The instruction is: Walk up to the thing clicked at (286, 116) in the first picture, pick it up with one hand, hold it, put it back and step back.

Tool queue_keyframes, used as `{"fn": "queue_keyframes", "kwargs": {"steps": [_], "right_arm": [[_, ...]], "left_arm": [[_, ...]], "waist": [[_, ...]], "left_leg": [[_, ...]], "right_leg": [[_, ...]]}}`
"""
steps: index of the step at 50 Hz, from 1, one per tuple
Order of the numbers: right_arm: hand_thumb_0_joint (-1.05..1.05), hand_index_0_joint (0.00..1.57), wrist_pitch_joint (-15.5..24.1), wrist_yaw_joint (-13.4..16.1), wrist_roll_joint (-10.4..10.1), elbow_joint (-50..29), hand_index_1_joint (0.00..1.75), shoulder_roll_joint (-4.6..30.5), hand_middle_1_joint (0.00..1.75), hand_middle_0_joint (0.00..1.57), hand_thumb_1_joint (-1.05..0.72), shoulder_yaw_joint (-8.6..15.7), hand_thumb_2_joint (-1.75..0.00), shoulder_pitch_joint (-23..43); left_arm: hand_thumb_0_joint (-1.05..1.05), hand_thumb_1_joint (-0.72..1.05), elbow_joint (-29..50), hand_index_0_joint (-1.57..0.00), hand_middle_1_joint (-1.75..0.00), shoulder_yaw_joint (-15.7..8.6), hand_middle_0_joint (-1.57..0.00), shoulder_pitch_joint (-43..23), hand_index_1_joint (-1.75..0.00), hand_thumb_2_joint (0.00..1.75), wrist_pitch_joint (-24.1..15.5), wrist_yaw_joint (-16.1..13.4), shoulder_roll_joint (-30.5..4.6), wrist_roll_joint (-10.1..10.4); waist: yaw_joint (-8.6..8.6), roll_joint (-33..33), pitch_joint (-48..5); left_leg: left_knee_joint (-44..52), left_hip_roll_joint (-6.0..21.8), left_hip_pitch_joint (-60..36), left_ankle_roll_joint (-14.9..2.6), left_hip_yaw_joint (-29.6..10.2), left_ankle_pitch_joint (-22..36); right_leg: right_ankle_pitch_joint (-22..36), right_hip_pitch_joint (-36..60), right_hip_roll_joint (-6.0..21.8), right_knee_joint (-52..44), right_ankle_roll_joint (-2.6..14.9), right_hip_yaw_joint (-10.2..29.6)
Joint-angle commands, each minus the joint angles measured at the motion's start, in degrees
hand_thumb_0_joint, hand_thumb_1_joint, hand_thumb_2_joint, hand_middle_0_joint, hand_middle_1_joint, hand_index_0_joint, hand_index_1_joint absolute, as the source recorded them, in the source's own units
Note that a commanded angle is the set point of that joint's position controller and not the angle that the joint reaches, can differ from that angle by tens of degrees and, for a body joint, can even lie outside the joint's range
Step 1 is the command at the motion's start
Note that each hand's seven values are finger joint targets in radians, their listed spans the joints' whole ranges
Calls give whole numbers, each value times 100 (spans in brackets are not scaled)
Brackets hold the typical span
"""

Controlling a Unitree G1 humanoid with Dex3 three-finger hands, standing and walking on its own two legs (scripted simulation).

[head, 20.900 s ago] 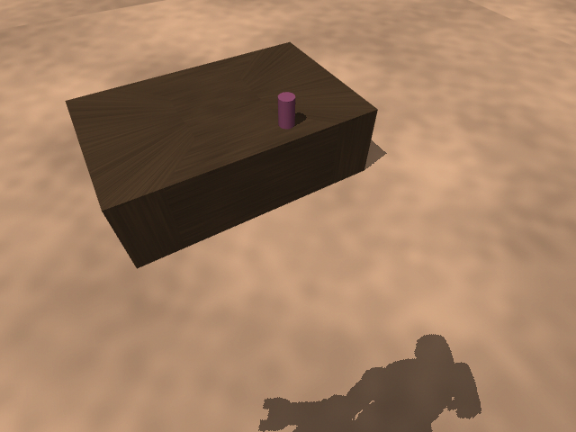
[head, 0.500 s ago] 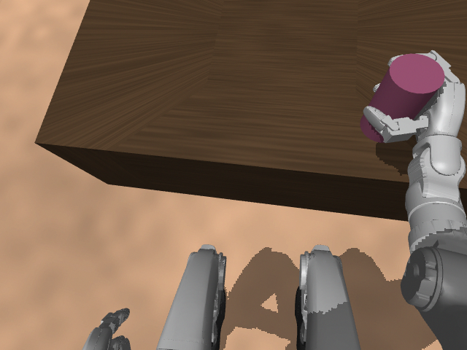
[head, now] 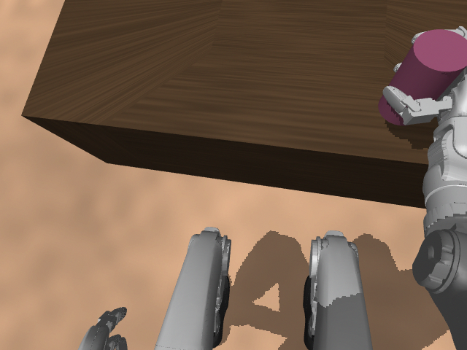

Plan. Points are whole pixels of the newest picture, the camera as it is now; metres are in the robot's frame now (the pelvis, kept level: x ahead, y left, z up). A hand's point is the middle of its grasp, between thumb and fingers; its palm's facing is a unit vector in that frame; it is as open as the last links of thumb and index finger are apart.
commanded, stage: lower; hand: right
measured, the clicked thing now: (418, 82) +0.51 -0.23 -0.01
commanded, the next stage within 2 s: loosen in 0.82 s
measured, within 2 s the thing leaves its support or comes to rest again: rests again in 0.60 s
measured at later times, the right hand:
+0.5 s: hand (402, 93) +0.52 -0.23 -0.05, palm faces +0.19 +0.98 -0.02, open 9.8 cm
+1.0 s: hand (400, 95) +0.53 -0.23 -0.06, palm faces +0.18 +0.98 -0.01, open 9.8 cm
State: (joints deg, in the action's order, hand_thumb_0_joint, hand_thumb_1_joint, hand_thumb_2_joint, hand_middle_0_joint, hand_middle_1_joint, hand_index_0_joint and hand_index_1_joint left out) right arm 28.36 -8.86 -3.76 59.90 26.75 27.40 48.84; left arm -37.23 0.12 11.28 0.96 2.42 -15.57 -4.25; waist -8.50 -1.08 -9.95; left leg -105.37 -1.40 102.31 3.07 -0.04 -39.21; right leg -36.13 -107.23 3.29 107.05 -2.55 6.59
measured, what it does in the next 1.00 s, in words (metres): lowers itself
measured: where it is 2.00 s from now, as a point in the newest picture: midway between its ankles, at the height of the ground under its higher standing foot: (263, 323)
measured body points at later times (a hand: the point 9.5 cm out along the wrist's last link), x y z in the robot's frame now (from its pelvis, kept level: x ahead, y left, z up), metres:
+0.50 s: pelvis -0.01 +0.00 -0.06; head +0.21 -0.03 +0.33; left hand +0.05 +0.28 -0.18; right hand +0.50 -0.28 -0.05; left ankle +0.07 +0.14 -0.46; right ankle +0.07 -0.14 -0.46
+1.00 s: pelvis -0.02 +0.01 -0.09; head +0.20 -0.03 +0.30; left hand +0.04 +0.29 -0.21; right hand +0.51 -0.29 -0.06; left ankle +0.07 +0.14 -0.46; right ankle +0.07 -0.14 -0.46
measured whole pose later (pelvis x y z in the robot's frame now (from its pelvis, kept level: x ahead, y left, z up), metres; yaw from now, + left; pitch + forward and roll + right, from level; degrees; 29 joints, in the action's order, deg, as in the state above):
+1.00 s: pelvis -0.02 +0.01 -0.09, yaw +1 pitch +35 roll +5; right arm 24.3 -9.7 -3.0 59.8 32.1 28.8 55.4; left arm -39.0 1.8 10.5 2.8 2.1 -16.0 -4.4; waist -9.2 -0.5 -7.1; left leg -121.2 -2.6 116.3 3.3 0.1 -40.5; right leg -37.0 -121.2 2.6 122.5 -3.4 8.7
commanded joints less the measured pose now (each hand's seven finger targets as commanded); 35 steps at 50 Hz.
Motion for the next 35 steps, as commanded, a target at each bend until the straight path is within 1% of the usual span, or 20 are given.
{"fn": "queue_keyframes", "kwargs": {"steps": [1,2,3,4,5,6,7,8,14,15,19,21,23,26,28,29,30,31,33,35], "right_arm": [[0,131,496,-46,-73,-1458,140,1402,140,128,-26,114,-129,2426],[0,130,453,-35,-33,-1122,140,1424,139,127,-24,188,-128,2200],[0,131,523,-32,-73,-1777,140,1495,140,128,-25,168,-129,2593],[0,133,507,-29,-33,-1826,141,1651,141,130,-27,211,-130,2748],[0,132,464,-39,-19,-1652,141,1443,141,129,-28,59,-129,2615],[0,132,372,-42,2,-1169,141,1440,141,130,-27,143,-130,2210],[0,133,426,-42,-7,-1793,142,1479,142,130,-29,81,-131,2743],[0,133,401,-24,6,-1574,142,1419,142,130,-28,72,-131,2675],[0,135,217,5,52,-1088,145,1556,145,132,-28,199,-133,2396],[0,136,255,8,35,-1560,146,1692,146,132,-27,207,-134,2778],[0,134,170,6,48,-1151,144,1750,144,131,-26,281,-133,2611],[0,134,239,-8,21,-1633,143,1820,143,131,-26,261,-131,2997],[0,134,156,-33,45,-1054,144,1824,143,131,-27,284,-131,2610],[0,135,187,-39,49,-1334,144,1880,144,132,-26,294,-132,2922],[0,134,107,-83,44,-1025,143,1747,143,131,-25,263,-130,2595],[0,134,157,-90,49,-1465,143,1873,143,131,-25,254,-131,2963],[0,134,149,-90,44,-1397,144,1872,144,131,-25,267,-132,3054],[0,134,100,-77,43,-1199,143,1955,143,131,-24,323,-131,2793],[0,133,130,-74,55,-1534,142,1959,142,129,-24,271,-130,3060],[0,132,93,-62,72,-1315,140,1971,140,129,-25,285,-128,2906]], "left_arm": [[0,90,230,-19,-30,-455,-20,916,-30,91,-28,-76,-1144,-48],[0,90,280,-19,-30,-361,-19,856,-30,91,-28,-63,-1054,-46],[0,89,160,-19,-30,-481,-19,981,-30,91,-9,-79,-1160,-54],[0,90,168,-19,-30,-406,-19,974,-30,91,8,-76,-1114,-38],[0,89,144,-19,-30,-393,-19,965,-30,91,23,-70,-1088,-44],[0,90,113,-19,-30,-512,-19,982,-30,91,31,-82,-1265,-42],[0,90,74,-19,-30,-480,-19,981,-30,91,52,-81,-1193,-58],[0,90,54,-19,-30,-378,-20,969,-30,91,53,-64,-1090,-40],[0,90,62,-19,-30,-489,-19,970,-30,90,113,-80,-1287,-38],[0,91,80,-19,-30,-398,-19,960,-30,90,115,-74,-1162,-39],[0,91,48,-19,-30,-428,-19,1000,-30,90,120,-91,-1217,-25],[0,91,118,-19,-30,-325,-19,925,-30,90,115,-90,-1097,-11],[0,90,33,-19,-29,-450,-19,974,-30,90,128,-105,-1296,-25],[0,90,45,-19,-30,-312,-19,983,-30,90,127,-97,-1143,-22],[0,90,-33,-19,-30,-459,-19,1035,-30,90,139,-120,-1348,-35],[0,90,29,-19,-30,-366,-19,1042,-30,90,133,-102,-1195,-48],[0,90,0,-19,-30,-321,-19,1032,-30,90,137,-95,-1173,-36],[0,90,11,-19,-29,-385,-19,986,-30,90,138,-118,-1254,-26],[0,90,-3,-19,-30,-337,-19,989,-30,90,143,-113,-1215,-25],[0,90,-23,-19,-30,-376,-19,1025,-30,90,134,-122,-1249,-47]], "waist": [[-37,-962,-3929],[-21,-821,-3906],[-11,-1034,-4120],[0,-1133,-4336],[-40,-1170,-4237],[-60,-1030,-4066],[-74,-1204,-4061],[-40,-1175,-4044],[-114,-889,-3713],[-42,-1030,-3872],[-104,-825,-3784],[-59,-886,-3946],[-93,-952,-3764],[-68,-952,-3884],[-158,-747,-3720],[-128,-923,-3912],[-120,-912,-3901],[-47,-934,-3787],[-56,-1038,-3800],[-83,-1011,-3835]], "left_leg": [[986,-48,-1613,-464,326,1648],[955,-62,-1623,-441,343,1657],[853,-47,-1618,-463,335,1802],[797,-44,-1571,-467,355,1842],[723,-42,-1453,-480,372,1834],[683,-53,-1330,-472,404,1778],[610,-41,-1210,-500,407,1687],[553,-38,-1128,-501,430,1713],[434,-47,-953,-486,445,1316],[424,-52,-985,-493,391,1392],[399,-61,-977,-464,410,1215],[287,-50,-952,-477,400,1276],[233,-76,-784,-490,421,1165],[126,-65,-790,-485,428,1291],[132,-79,-761,-460,461,1266],[91,-78,-875,-468,415,1409],[70,-72,-809,-470,437,1301],[91,-86,-749,-486,436,1153],[51,-72,-633,-497,456,1015],[21,-91,-667,-484,447,1122]], "right_leg": [[1282,2865,-88,-842,371,-330],[1283,2786,-72,-774,385,-324],[1444,2878,-74,-734,358,-334],[1595,3143,-66,-708,340,-324],[1617,3121,-64,-663,336,-317],[1613,3065,-53,-590,336,-284],[1483,2895,-73,-606,316,-280],[1546,2987,-69,-579,311,-282],[955,2273,-84,-386,351,-325],[1006,2280,-86,-326,360,-372],[795,2020,-82,-214,381,-389],[869,1979,-87,-143,377,-392],[771,1944,-80,-123,371,-367],[908,1911,-76,-23,367,-376],[855,1825,-62,65,383,-348],[968,1775,-56,106,382,-391],[891,1777,-72,86,376,-376],[739,1708,-69,59,372,-392],[623,1740,-77,53,356,-393],[710,1706,-60,168,364,-414]]}}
